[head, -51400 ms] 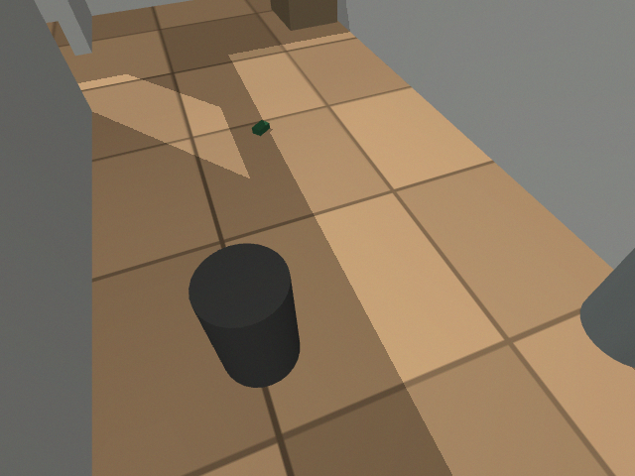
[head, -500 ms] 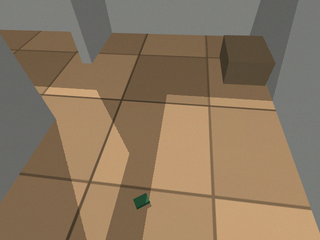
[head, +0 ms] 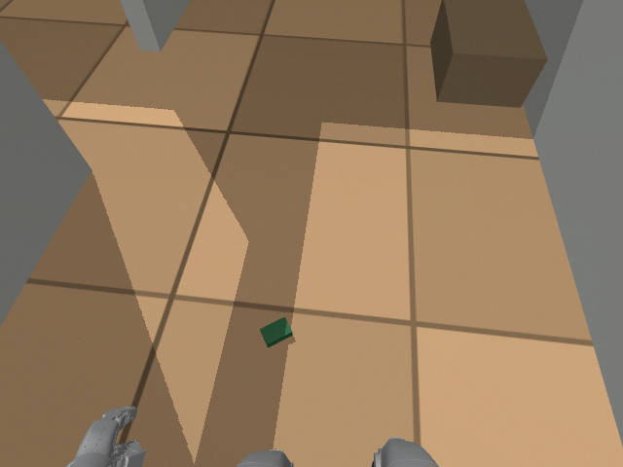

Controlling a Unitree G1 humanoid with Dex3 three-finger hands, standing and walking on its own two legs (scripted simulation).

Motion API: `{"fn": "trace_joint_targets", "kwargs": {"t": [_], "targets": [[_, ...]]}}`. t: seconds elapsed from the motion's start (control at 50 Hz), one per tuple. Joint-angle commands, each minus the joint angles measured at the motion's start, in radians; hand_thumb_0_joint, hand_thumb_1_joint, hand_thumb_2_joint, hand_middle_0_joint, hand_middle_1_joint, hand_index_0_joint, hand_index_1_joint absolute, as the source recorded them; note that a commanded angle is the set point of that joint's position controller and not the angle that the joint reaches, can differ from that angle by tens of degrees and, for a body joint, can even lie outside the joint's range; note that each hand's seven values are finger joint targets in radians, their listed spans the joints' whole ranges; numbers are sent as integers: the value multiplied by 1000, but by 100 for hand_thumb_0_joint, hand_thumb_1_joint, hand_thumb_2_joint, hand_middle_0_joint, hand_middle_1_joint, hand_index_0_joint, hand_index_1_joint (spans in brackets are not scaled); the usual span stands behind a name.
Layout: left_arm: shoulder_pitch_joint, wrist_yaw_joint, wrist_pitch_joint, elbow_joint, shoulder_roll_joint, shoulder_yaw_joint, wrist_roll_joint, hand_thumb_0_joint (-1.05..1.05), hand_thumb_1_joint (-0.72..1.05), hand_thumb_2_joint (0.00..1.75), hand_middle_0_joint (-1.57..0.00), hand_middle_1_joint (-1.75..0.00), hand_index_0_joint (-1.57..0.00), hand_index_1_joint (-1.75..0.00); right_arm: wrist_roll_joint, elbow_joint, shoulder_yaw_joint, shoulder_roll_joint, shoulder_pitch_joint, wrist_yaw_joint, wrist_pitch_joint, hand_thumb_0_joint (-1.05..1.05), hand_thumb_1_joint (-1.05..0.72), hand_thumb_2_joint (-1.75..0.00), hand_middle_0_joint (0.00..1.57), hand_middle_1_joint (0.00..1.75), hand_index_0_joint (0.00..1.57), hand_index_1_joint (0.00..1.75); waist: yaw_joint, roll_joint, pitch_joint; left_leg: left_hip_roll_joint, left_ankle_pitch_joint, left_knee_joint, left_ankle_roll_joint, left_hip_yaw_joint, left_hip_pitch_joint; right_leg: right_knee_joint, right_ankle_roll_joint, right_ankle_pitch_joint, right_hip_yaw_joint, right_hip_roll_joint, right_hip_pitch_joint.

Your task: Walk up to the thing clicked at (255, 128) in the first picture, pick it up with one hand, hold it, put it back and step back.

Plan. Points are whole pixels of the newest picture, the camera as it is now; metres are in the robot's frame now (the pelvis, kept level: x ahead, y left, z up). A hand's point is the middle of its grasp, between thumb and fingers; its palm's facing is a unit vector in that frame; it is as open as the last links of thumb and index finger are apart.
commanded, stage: step back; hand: left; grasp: from above
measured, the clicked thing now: (276, 332) +0.51 +0.15 -0.74
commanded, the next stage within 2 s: none
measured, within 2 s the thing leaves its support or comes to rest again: neither
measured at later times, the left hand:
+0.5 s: hand out of the picture +0.03 +0.25 -0.13, palm faces -0.09 -0.91 -0.40, open 7.4 cm
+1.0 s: hand out of the picture -0.12 +0.29 -0.15, palm faces -0.05 -0.93 -0.36, open 7.4 cm
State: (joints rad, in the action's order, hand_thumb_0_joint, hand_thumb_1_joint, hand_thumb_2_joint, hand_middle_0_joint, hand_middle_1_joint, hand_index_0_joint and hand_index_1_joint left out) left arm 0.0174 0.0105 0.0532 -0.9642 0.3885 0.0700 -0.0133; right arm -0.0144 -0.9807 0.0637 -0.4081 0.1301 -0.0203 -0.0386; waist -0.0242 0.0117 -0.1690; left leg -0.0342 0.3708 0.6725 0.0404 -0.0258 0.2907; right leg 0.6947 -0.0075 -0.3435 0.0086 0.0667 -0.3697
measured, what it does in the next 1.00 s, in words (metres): walks backwards: right foot, then left foot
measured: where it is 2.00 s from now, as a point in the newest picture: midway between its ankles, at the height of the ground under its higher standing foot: outside the picture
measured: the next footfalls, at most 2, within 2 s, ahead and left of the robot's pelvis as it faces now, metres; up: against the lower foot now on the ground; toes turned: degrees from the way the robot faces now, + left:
right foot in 0.36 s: -0.04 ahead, -0.12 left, +0.00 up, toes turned -2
left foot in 0.72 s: -0.11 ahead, +0.13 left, +0.00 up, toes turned -4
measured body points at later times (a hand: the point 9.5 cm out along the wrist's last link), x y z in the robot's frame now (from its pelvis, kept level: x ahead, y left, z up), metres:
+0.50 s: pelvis -0.08 -0.01 +0.01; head -0.02 -0.03 +0.45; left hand +0.04 +0.30 -0.10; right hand +0.01 -0.32 -0.13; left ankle -0.07 +0.12 -0.66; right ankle -0.08 -0.11 -0.72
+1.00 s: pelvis -0.22 +0.02 +0.01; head -0.16 +0.05 +0.46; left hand -0.11 +0.34 -0.12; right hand -0.11 -0.29 -0.08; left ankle -0.15 +0.13 -0.72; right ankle -0.28 -0.13 -0.63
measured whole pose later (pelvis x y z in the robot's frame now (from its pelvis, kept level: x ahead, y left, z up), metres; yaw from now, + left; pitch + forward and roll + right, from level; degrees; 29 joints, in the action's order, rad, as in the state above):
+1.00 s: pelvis -0.22 +0.02 +0.01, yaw -4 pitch -2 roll -1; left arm 0.19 0.01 0.07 -0.83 0.41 0.09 -0.02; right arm -0.03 -0.83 0.03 -0.35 0.13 0.00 -0.02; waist 0.02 0.05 -0.16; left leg 0.02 0.19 0.55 0.02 -0.01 0.33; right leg 1.18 -0.03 -0.47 0.18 -0.11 -0.41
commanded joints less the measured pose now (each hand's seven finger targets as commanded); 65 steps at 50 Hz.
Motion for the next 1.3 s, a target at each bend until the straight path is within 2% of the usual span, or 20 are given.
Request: {"fn": "trace_joint_targets", "kwargs": {"t": [0.0,0.08,0.22,0.32,0.36,0.38,0.4,0.48,0.56,0.64,0.68,0.72,0.74,0.76,0.84,1.0,1.12,1.16,1.18,1.28], "targets": [[46,32,-1,110,128,27,12,0,90,90,-20,-30,-20,-30,-20,83,64,-276,50,32,30,0,-90,-90,20,30,20,30,-1,-159,221,321,-914,-236,121,-357,-182,394,50,-303,164,-164,-117],[104,40,1,93,174,39,18,0,90,90,-20,-30,-20,-30,-21,143,50,-209,-58,52,33,0,-90,-90,20,30,20,30,54,-170,244,261,-745,-197,148,-230,-209,489,35,-159,189,-154,-135],[71,28,-26,154,167,47,2,0,90,90,-20,-30,-20,-30,-9,162,59,-203,62,61,29,0,-90,-90,20,30,20,30,-24,-126,233,307,-756,-148,227,-242,-327,238,-10,-184,112,-112,-118],[196,18,-47,114,146,56,-9,0,90,90,-20,-30,-20,-30,7,187,51,-214,-21,50,13,0,-90,-90,20,30,20,30,35,-117,258,225,-528,-47,130,-147,-142,-247,32,124,8,-95,175],[209,19,-58,120,229,74,-25,0,90,90,-20,-30,-20,-30,26,199,34,-169,-34,43,11,0,-90,-90,20,30,20,30,35,70,268,108,-253,78,30,-81,103,-259,113,379,264,71,312],[173,14,-54,143,291,86,-10,0,90,90,-20,-30,-20,-30,25,209,25,-142,-54,44,7,0,-90,-90,20,30,20,30,55,226,197,-61,110,247,-23,0,186,-333,257,424,463,240,216],[115,17,-57,183,339,90,-25,0,90,90,-20,-30,-20,-30,16,195,40,-162,-54,56,-1,0,-90,-90,20,30,20,30,68,268,153,-59,284,461,-37,-92,120,-353,361,489,593,358,38],[50,25,-55,215,203,73,-10,0,90,90,-20,-30,-20,-30,27,145,26,-152,28,49,7,0,-90,-90,20,30,20,30,9,113,152,-109,151,549,-46,-155,186,-257,229,621,246,152,150],[148,29,-47,231,175,64,-20,0,90,90,-20,-30,-20,-30,25,174,13,-148,18,57,21,0,-90,-90,20,30,20,30,72,111,211,-82,145,346,-69,-96,236,-192,211,665,204,112,363],[151,27,-28,243,197,65,-12,0,90,90,-20,-30,-20,-30,9,177,21,-138,51,54,33,0,-90,-90,20,30,20,30,65,191,261,5,91,-18,-55,-15,114,-120,200,667,200,140,394],[108,19,-14,263,218,65,2,0,90,90,-20,-30,-20,-30,-5,152,30,-133,127,52,39,0,-90,-90,20,30,20,30,12,179,271,6,-174,-284,-37,27,-43,-34,155,573,165,105,290],[139,12,-6,279,156,49,7,0,90,90,-20,-30,-20,-30,-29,173,68,-255,85,48,45,0,-90,-90,20,30,20,30,33,-92,271,246,-425,-297,50,-316,-204,121,61,156,114,-54,-15],[101,20,-7,281,157,56,8,0,90,90,-20,-30,-20,-30,-32,194,74,-320,29,38,42,0,-90,-90,20,30,20,30,20,-212,226,389,-517,-326,173,-457,-131,282,34,-262,84,-186,-99],[64,33,-5,275,188,69,-4,0,90,90,-20,-30,-20,-30,-26,195,80,-347,39,38,41,0,-90,-90,20,30,20,30,-32,-234,203,459,-458,-353,267,-535,21,449,26,-341,184,-177,-42],[187,16,-3,215,184,73,10,0,90,90,-20,-30,-20,-30,-25,223,44,-207,-87,48,44,0,-90,-90,20,30,20,30,72,-146,129,259,-436,-302,148,-205,-12,598,31,-137,204,-193,-122],[202,8,-19,221,165,64,-4,0,90,90,-20,-30,-20,-30,-10,230,56,-209,36,51,39,0,-90,-90,20,30,20,30,-14,-184,225,303,-467,-233,226,-210,-270,286,-45,-176,121,-123,-104],[372,-5,-32,119,168,76,-14,0,90,90,-20,-30,-20,-30,-2,253,61,-238,-44,44,0,0,-90,-90,20,30,20,30,54,-190,272,215,-263,-125,98,-136,-6,-277,30,84,-7,-90,257],[328,-8,-35,159,302,110,-36,0,90,90,-20,-30,-20,-30,13,275,35,-138,-36,46,-3,0,-90,-90,20,30,20,30,56,209,153,-42,152,163,-29,-51,329,-387,135,-109,450,180,188],[220,-3,-29,214,406,123,-39,0,90,90,-20,-30,-20,-30,4,280,57,-178,-86,64,-5,0,-90,-90,20,30,20,30,108,314,82,-54,245,408,-57,-116,220,-497,292,-171,629,364,-132],[34,8,-40,256,223,93,-32,0,90,90,-20,-30,-20,-30,13,178,38,-155,93,54,8,0,-90,-90,20,30,20,30,-18,158,89,-113,50,575,-53,-138,185,-326,160,199,166,104,-22]]}}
